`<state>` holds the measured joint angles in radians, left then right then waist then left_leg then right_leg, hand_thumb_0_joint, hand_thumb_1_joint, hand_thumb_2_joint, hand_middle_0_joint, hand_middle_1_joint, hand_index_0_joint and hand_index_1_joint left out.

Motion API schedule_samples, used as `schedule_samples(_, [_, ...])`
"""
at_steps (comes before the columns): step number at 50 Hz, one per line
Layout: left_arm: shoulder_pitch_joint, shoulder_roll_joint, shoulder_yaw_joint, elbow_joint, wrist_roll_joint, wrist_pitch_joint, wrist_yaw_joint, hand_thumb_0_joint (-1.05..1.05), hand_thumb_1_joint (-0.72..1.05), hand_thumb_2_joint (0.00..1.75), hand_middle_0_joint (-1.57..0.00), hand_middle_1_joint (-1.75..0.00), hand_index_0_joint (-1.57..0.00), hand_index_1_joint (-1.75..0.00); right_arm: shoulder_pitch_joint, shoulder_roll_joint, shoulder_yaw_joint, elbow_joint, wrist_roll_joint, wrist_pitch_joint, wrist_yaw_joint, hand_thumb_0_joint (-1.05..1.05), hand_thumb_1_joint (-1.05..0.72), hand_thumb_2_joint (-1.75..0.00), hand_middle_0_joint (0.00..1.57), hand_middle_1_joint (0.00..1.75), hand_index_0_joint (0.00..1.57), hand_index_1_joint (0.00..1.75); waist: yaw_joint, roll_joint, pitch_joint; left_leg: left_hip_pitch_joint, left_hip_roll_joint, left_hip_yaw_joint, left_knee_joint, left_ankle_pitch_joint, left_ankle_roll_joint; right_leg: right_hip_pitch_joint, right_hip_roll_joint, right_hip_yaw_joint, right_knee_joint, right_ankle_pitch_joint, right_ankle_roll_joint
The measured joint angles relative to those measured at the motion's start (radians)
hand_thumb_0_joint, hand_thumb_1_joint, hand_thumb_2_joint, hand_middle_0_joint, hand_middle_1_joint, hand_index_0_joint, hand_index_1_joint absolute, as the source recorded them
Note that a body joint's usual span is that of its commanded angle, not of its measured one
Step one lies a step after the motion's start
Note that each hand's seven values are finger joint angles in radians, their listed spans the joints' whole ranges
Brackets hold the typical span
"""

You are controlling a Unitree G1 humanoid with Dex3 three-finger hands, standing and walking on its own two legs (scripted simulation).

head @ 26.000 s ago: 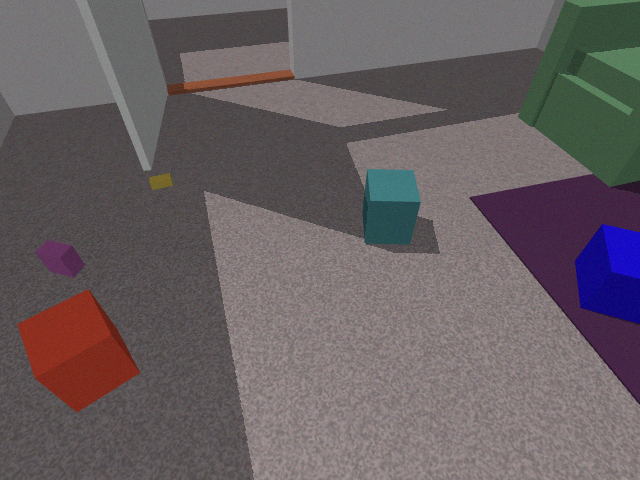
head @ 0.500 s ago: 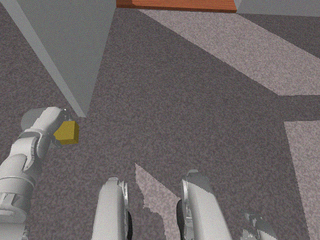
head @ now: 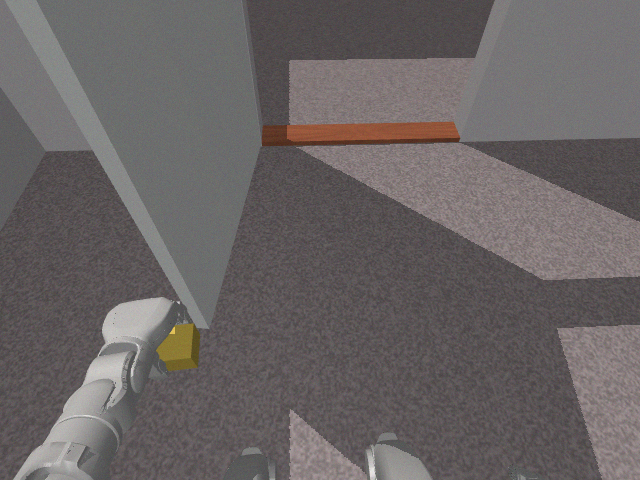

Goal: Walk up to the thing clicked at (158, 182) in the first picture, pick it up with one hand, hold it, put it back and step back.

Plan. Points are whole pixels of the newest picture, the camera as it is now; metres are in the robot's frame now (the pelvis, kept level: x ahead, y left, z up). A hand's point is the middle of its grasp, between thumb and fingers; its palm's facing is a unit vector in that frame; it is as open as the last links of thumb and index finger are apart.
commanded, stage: lift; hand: left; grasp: from above
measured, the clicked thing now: (161, 349) +0.36 +0.23 -0.11
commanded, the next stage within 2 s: hold in 0.32 s
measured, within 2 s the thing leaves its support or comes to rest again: neither
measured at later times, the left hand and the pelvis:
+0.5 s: hand (144, 316) +0.36 +0.22 +0.00, palm faces -0.45 -0.08 -0.89, open 8.0 cm; pelvis +0.04 +0.00 +0.07, yaw -1 degrees
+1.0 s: hand (135, 298) +0.37 +0.22 +0.03, palm faces -0.45 -0.06 -0.89, open 8.0 cm; pelvis +0.06 +0.01 +0.09, yaw -1 degrees
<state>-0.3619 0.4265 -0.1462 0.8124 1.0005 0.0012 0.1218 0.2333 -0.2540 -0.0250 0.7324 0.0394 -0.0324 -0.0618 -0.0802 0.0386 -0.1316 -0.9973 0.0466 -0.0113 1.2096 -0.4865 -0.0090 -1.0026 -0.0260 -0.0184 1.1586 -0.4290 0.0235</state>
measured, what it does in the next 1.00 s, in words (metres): rises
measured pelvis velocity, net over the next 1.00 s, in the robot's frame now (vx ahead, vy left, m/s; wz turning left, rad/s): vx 0.06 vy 0.01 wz -0.02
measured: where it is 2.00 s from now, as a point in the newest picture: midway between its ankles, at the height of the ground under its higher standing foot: outside the picture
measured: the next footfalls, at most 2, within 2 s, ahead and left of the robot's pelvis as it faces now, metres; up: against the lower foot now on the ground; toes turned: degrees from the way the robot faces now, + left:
none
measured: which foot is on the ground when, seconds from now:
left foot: down 0.00-1.00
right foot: down 0.00-1.00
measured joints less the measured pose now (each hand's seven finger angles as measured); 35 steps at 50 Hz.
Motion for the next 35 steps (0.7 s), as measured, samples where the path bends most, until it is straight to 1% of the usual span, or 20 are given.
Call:
schedule_samples(8, [0.004,-0.032,-0.022,0.024,-0.009,0.019,0.020,0.01,0.33,0.16,-0.86,-0.28,-0.91,-0.23,0.012,0.002,-0.009,0.017,-0.001,0.000,-0.003,0.01,-0.90,-0.89,0.21,0.30,0.21,0.30,0.009,-0.005,0.027,0.163,0.001,0.015,-0.158,0.044,-0.001,0.157,0.002,0.007,-0.151,0.043,0.000])
schedule_samples(14, [0.008,-0.041,-0.036,0.026,-0.015,0.031,0.020,0.01,0.33,0.16,-0.86,-0.28,-0.91,-0.23,0.011,0.009,-0.011,0.022,-0.001,0.004,0.000,0.01,-0.90,-0.89,0.21,0.30,0.21,0.30,0.018,-0.006,0.044,0.263,-0.002,0.026,-0.258,0.071,0.001,0.253,0.001,0.014,-0.247,0.069,0.002])
schedule_samples(17, [0.013,-0.045,-0.040,0.024,-0.022,0.034,0.014,0.01,0.33,0.16,-0.86,-0.28,-0.91,-0.23,0.010,0.012,-0.010,0.025,-0.001,0.007,0.002,0.01,-0.90,-0.89,0.21,0.30,0.21,0.30,0.022,-0.005,0.049,0.309,-0.003,0.030,-0.303,0.083,0.002,0.297,0.000,0.016,-0.290,0.080,0.003])
schedule_samples(24, [0.026,-0.051,-0.048,0.017,-0.022,0.030,-0.001,0.00,0.33,0.17,-0.86,-0.28,-0.91,-0.23,0.007,0.014,-0.011,0.022,-0.001,0.017,0.008,0.01,-0.89,-0.89,0.21,0.30,0.21,0.30,0.031,-0.005,0.053,0.397,-0.007,0.037,-0.386,0.101,0.004,0.383,-0.002,0.020,-0.370,0.098,0.006])
schedule_samples(27, [0.032,-0.050,-0.052,0.009,-0.011,0.025,-0.012,0.00,0.33,0.17,-0.86,-0.28,-0.91,-0.24,0.005,0.013,-0.013,0.020,0.000,0.023,0.010,0.01,-0.89,-0.89,0.21,0.30,0.21,0.30,0.035,-0.007,0.055,0.428,-0.008,0.041,-0.415,0.107,0.005,0.413,-0.003,0.022,-0.398,0.104,0.007])
schedule_samples(35, [0.047,-0.043,-0.054,-0.020,0.001,0.015,-0.040,0.00,0.32,0.18,-0.87,-0.28,-0.92,-0.23,0.003,0.007,-0.020,0.008,0.003,0.040,0.017,0.01,-0.89,-0.89,0.21,0.30,0.21,0.30,0.045,-0.009,0.058,0.498,-0.012,0.047,-0.477,0.120,0.006,0.480,-0.005,0.026,-0.455,0.115,0.009])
